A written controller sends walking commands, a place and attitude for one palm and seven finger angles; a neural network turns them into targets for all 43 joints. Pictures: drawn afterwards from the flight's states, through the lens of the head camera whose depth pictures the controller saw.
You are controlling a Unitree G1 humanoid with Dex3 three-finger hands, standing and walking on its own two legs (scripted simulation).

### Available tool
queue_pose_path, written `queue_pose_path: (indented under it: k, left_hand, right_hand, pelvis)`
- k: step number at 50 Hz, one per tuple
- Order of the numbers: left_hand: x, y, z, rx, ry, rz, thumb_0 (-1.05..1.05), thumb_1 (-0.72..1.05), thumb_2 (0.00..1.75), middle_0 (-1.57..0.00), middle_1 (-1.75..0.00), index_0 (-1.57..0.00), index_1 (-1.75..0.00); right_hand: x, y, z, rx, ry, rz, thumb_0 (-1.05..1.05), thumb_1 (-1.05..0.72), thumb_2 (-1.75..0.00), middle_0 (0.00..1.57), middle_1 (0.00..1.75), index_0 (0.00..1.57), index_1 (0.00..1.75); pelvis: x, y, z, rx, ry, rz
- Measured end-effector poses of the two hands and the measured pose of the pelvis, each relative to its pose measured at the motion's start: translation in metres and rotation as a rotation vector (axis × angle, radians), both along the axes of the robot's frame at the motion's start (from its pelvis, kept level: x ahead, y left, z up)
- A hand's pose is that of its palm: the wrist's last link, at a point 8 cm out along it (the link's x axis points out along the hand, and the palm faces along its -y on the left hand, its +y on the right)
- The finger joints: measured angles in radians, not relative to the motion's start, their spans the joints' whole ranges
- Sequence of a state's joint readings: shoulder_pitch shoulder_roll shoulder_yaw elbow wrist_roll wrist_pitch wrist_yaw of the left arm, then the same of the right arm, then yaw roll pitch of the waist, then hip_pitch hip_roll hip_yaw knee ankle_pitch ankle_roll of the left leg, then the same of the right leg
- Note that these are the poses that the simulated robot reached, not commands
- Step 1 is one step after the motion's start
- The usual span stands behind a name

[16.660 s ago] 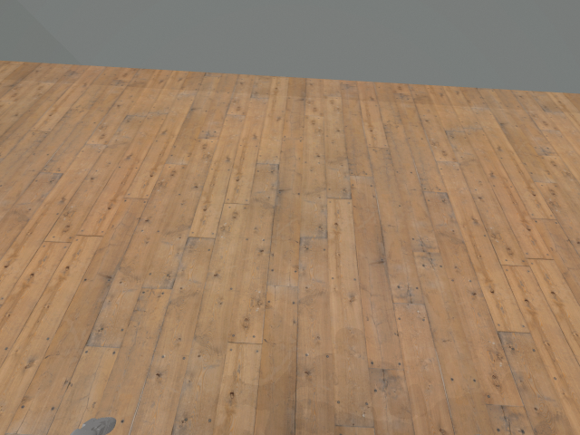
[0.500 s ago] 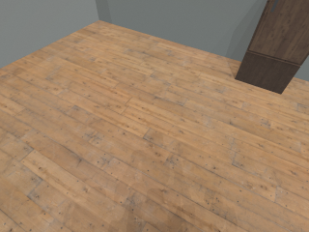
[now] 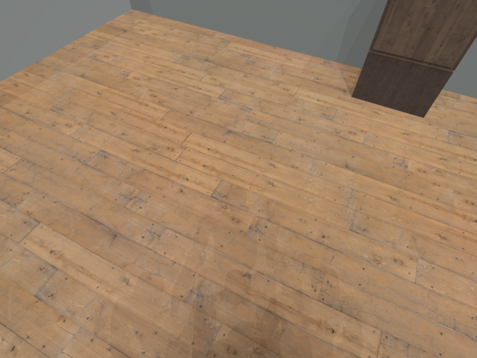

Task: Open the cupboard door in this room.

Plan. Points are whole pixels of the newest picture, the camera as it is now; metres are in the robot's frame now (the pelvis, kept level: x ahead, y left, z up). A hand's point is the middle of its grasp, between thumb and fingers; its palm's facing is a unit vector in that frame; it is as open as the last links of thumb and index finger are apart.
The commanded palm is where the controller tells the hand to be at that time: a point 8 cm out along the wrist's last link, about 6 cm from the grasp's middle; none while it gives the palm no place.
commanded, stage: stand and wait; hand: left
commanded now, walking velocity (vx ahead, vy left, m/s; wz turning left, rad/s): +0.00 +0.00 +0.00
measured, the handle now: out of the picture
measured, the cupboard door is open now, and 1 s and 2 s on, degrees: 0 0 0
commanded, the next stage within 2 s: turn or walk to find it in 0.26 s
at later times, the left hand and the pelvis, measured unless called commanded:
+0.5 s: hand out of the picture +0.05 +0.20 -0.16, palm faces -0.04 -0.97 -0.25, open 7.4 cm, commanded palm none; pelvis +0.00 +0.00 +0.00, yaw -3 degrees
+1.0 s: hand out of the picture +0.07 +0.23 -0.15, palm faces -0.04 -0.96 -0.26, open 7.4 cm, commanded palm none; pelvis +0.00 +0.01 +0.02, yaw -3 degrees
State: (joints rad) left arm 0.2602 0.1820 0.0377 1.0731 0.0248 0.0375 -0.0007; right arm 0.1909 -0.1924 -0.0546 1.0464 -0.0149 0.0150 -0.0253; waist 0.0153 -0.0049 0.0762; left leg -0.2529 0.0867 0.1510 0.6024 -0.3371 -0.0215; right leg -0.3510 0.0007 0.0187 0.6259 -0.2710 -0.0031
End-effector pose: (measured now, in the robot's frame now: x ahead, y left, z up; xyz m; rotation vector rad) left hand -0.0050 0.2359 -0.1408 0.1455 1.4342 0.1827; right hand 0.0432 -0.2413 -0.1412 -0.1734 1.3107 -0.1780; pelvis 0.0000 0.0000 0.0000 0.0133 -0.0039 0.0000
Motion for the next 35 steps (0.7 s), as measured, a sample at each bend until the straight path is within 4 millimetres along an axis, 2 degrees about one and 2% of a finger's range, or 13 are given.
queue_pose_path:
  k: [6, 16, 21, 26, 31, 35]
  left_hand:
    - [0.029, 0.001, 0.004, 0.015, -0.094, -0.028, 0.0, 0.9, 0.9, -0.19, -0.3, -0.2, -0.3]
    - [0.065, 0.012, 0.008, -0.011, -0.183, -0.058, 0.0, 0.9, 0.9, -0.2, -0.3, -0.2, -0.3]
    - [0.062, 0.015, 0.008, 0.014, -0.148, -0.078, 0.0, 0.9, 0.9, -0.2, -0.3, -0.2, -0.3]
    - [0.05, 0.008, 0.01, 0.049, -0.085, -0.099, 0.0, 0.91, 0.9, -0.19, -0.3, -0.2, -0.3]
    - [0.035, -0.004, 0.013, 0.028, -0.055, -0.083, 0.0, 0.9, 0.9, -0.19, -0.3, -0.2, -0.3]
    - [0.032, -0.006, 0.008, 0.0, -0.048, -0.071, 0.01, 0.9, 0.9, -0.2, -0.3, -0.2, -0.3]
  right_hand:
    - [0.004, -0.003, 0.0, -0.002, -0.011, 0.003, 0.0, -0.91, -0.9, 0.2, 0.3, 0.2, 0.3]
    - [-0.013, 0.022, 0.014, 0.011, -0.004, 0.004, 0.0, -0.91, -0.9, 0.2, 0.3, 0.2, 0.3]
    - [-0.019, 0.025, 0.004, 0.036, 0.009, -0.035, 0.0, -0.9, -0.9, 0.2, 0.3, 0.2, 0.3]
    - [-0.023, 0.015, -0.01, 0.062, 0.021, -0.069, 0.0, -0.91, -0.9, 0.21, 0.3, 0.2, 0.3]
    - [-0.024, 0.005, -0.004, 0.049, 0.046, -0.065, 0.0, -0.91, -0.9, 0.2, 0.3, 0.2, 0.3]
    - [-0.027, -0.002, 0.002, 0.012, 0.039, -0.052, 0.0, -0.91, -0.9, 0.2, 0.3, 0.2, 0.3]
  pelvis:
    - [0.0, 0.001, 0.001, -0.013, 0.005, 0.009]
    - [0.002, 0.012, 0.01, -0.008, -0.013, 0.002]
    - [0.003, 0.009, 0.006, 0.011, -0.016, -0.036]
    - [0.005, -0.001, 0.001, 0.005, -0.018, -0.053]
    - [0.005, -0.004, 0.007, 0.0, -0.003, -0.045]
    - [0.004, -0.001, 0.007, -0.013, -0.009, -0.043]
